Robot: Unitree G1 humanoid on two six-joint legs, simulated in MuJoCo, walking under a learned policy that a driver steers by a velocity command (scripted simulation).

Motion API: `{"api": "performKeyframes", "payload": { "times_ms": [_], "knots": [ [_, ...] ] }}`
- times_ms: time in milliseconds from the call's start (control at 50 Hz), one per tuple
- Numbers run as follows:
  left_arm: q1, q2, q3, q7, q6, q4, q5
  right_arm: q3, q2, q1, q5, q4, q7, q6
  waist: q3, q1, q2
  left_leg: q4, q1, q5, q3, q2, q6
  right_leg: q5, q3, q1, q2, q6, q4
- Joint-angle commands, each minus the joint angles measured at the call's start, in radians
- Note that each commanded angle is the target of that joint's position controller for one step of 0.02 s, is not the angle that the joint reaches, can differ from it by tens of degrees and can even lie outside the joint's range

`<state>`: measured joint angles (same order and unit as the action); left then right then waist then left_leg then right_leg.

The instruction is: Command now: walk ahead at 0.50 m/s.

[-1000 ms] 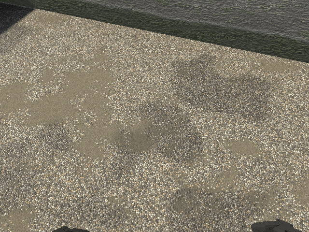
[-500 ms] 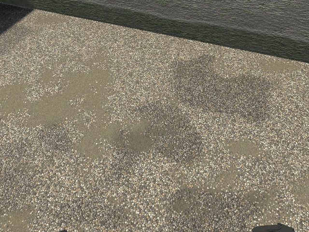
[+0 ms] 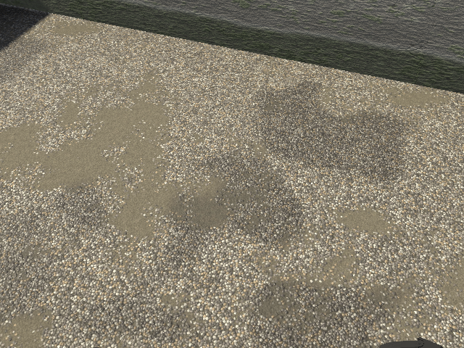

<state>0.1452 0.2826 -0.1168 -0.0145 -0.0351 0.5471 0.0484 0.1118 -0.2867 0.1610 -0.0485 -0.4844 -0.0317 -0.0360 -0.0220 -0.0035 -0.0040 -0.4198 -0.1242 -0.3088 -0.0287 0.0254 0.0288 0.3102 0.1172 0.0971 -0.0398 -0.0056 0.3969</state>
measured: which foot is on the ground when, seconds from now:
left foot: down 0.00-1.00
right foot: down 0.00-1.00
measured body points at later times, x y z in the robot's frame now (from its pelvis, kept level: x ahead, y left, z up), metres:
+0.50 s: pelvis +0.00 +0.00 +0.00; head +0.00 +0.00 +0.45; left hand +0.19 +0.23 -0.07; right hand +0.19 -0.23 -0.06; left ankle -0.06 +0.14 -0.74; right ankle -0.06 -0.13 -0.74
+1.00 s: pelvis +0.00 +0.00 +0.00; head +0.00 +0.00 +0.45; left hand +0.19 +0.23 -0.07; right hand +0.19 -0.23 -0.06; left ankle -0.06 +0.14 -0.74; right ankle -0.06 -0.13 -0.74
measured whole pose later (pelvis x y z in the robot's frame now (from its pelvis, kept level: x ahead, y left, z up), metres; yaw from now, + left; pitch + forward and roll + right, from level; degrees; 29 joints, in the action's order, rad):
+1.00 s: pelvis +0.00 +0.00 +0.00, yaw +0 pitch +1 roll +0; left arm 0.16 0.28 -0.11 -0.02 -0.03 0.56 0.04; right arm 0.11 -0.29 0.17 -0.04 -0.50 -0.04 -0.04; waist -0.02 0.00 0.00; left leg -0.40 -0.11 -0.30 -0.03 0.03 0.03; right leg 0.30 0.13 0.08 -0.04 -0.01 0.38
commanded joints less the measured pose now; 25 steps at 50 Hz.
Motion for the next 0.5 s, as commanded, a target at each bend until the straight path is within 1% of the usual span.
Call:
{"api": "performKeyframes", "payload": {
  "times_ms": [20,60,80,100,120,140,160,180,200,220,240,260,280,300,320,340,380,400,420,440,460,500],
  "knots": [
    [-0.043,0.107,0.037,-0.007,0.017,-0.074,-0.007,-0.038,-0.113,-0.056,0.007,0.084,-0.006,0.015,-0.089,0.005,-0.007,0.031,0.009,0.349,-0.056,0.046,-0.002,-0.414,0.081,-0.06,0.076,-0.033,-0.016],
    [-0.048,0.106,0.038,-0.007,0.018,-0.072,-0.008,-0.037,-0.11,-0.064,0.008,0.084,-0.009,0.013,-0.063,0.006,0.001,0.038,0.001,0.329,-0.057,0.046,-0.001,-0.397,0.082,-0.044,0.077,-0.035,-0.023],
    [-0.105,0.101,0.03,0.0,0.017,-0.104,-0.001,-0.033,-0.092,-0.087,0.0,0.106,-0.004,0.017,-0.018,-0.011,0.007,0.018,-0.013,0.421,-0.049,0.047,-0.005,-0.494,0.085,-0.003,0.076,-0.036,-0.013],
    [-0.097,0.096,0.029,0.001,0.016,-0.104,0.007,-0.033,-0.092,-0.074,-0.008,0.102,-0.002,0.019,-0.058,-0.01,0.006,0.012,0.006,0.452,-0.049,0.049,-0.007,-0.525,0.084,-0.021,0.076,-0.036,-0.008],
    [-0.032,0.103,0.037,-0.007,0.017,-0.07,0.0,-0.038,-0.113,-0.041,0.0,0.077,-0.006,0.015,-0.123,0.006,-0.006,0.026,0.03,0.372,-0.055,0.048,-0.004,-0.44,0.082,-0.074,0.077,-0.034,-0.015],
    [-0.04,0.107,0.038,-0.007,0.018,-0.071,-0.007,-0.039,-0.112,-0.053,0.006,0.082,-0.007,0.014,-0.089,0.005,-0.006,0.031,0.012,0.353,-0.055,0.045,-0.001,-0.422,0.082,-0.062,0.075,-0.034,-0.017],
    [-0.047,0.106,0.038,-0.007,0.018,-0.072,-0.007,-0.037,-0.11,-0.061,0.007,0.084,-0.008,0.013,-0.073,0.005,-0.003,0.035,0.006,0.342,-0.055,0.045,0.0,-0.412,0.082,-0.052,0.075,-0.034,-0.021],
    [-0.104,0.1,0.03,0.0,0.017,-0.103,0.0,-0.033,-0.09,-0.085,-0.001,0.104,-0.003,0.017,-0.027,-0.011,0.007,0.019,-0.008,0.429,-0.05,0.048,-0.005,-0.502,0.085,-0.012,0.076,-0.036,-0.012],
    [-0.096,0.097,0.029,0.0,0.015,-0.102,0.006,-0.033,-0.093,-0.071,-0.007,0.1,-0.002,0.019,-0.063,-0.009,0.005,0.014,0.008,0.455,-0.049,0.05,-0.006,-0.528,0.085,-0.028,0.076,-0.035,-0.008],
    [-0.032,0.103,0.037,-0.007,0.016,-0.069,0.0,-0.038,-0.114,-0.041,0.0,0.076,-0.006,0.016,-0.121,0.007,-0.008,0.029,0.029,0.374,-0.055,0.048,-0.003,-0.442,0.083,-0.076,0.076,-0.033,-0.016],
    [-0.04,0.107,0.038,-0.008,0.017,-0.07,-0.007,-0.038,-0.112,-0.053,0.006,0.082,-0.007,0.015,-0.089,0.005,-0.008,0.034,0.012,0.354,-0.055,0.045,0.0,-0.422,0.083,-0.064,0.075,-0.033,-0.019],
    [-0.046,0.106,0.038,-0.008,0.017,-0.07,-0.007,-0.037,-0.11,-0.06,0.007,0.083,-0.009,0.013,-0.073,0.006,-0.004,0.038,0.007,0.342,-0.055,0.045,0.0,-0.412,0.083,-0.053,0.075,-0.034,-0.023],
    [-0.103,0.1,0.029,-0.001,0.016,-0.101,0.0,-0.033,-0.09,-0.084,-0.001,0.104,-0.004,0.017,-0.027,-0.011,0.007,0.022,-0.008,0.428,-0.05,0.048,-0.004,-0.501,0.086,-0.013,0.076,-0.035,-0.014],
    [-0.095,0.096,0.029,-0.001,0.015,-0.101,0.007,-0.033,-0.093,-0.07,-0.007,0.099,-0.002,0.019,-0.063,-0.009,0.005,0.017,0.009,0.453,-0.05,0.05,-0.006,-0.526,0.086,-0.028,0.075,-0.035,-0.01],
    [-0.031,0.103,0.037,-0.008,0.016,-0.068,0.0,-0.038,-0.114,-0.04,0.0,0.075,-0.006,0.016,-0.12,0.007,-0.008,0.031,0.03,0.372,-0.056,0.048,-0.003,-0.44,0.084,-0.076,0.076,-0.033,-0.019],
    [-0.039,0.107,0.037,-0.008,0.016,-0.069,-0.007,-0.038,-0.112,-0.052,0.006,0.081,-0.008,0.014,-0.088,0.005,-0.007,0.036,0.013,0.351,-0.055,0.045,0.0,-0.421,0.084,-0.064,0.075,-0.033,-0.021],
    [-0.045,0.106,0.038,-0.008,0.018,-0.067,-0.008,-0.037,-0.11,-0.059,0.008,0.08,-0.01,0.012,-0.062,0.005,0.0,0.044,0.004,0.331,-0.056,0.046,0.0,-0.403,0.084,-0.047,0.076,-0.035,-0.028],
    [-0.102,0.099,0.03,-0.001,0.017,-0.099,-0.001,-0.033,-0.091,-0.083,0.0,0.102,-0.005,0.016,-0.018,-0.011,0.008,0.024,-0.008,0.422,-0.049,0.047,-0.004,-0.499,0.087,-0.006,0.075,-0.035,-0.017],
    [-0.094,0.095,0.029,0.0,0.016,-0.099,0.007,-0.033,-0.092,-0.069,-0.008,0.098,-0.003,0.018,-0.057,-0.01,0.006,0.018,0.01,0.452,-0.049,0.049,-0.006,-0.529,0.087,-0.024,0.075,-0.035,-0.013],
    [-0.029,0.102,0.037,-0.008,0.016,-0.065,0.0,-0.038,-0.113,-0.037,0.0,0.073,-0.007,0.015,-0.12,0.006,-0.006,0.033,0.033,0.373,-0.055,0.047,-0.003,-0.443,0.084,-0.076,0.076,-0.033,-0.021],
    [-0.038,0.106,0.038,-0.008,0.017,-0.067,-0.007,-0.039,-0.112,-0.049,0.006,0.079,-0.008,0.014,-0.087,0.005,-0.006,0.037,0.015,0.353,-0.055,0.045,0.001,-0.425,0.084,-0.064,0.074,-0.033,-0.022],
    [-0.043,0.105,0.039,-0.008,0.018,-0.065,-0.008,-0.038,-0.11,-0.057,0.008,0.079,-0.011,0.012,-0.062,0.005,0.0,0.045,0.006,0.333,-0.056,0.045,0.001,-0.408,0.085,-0.048,0.075,-0.035,-0.029]
  ]
}}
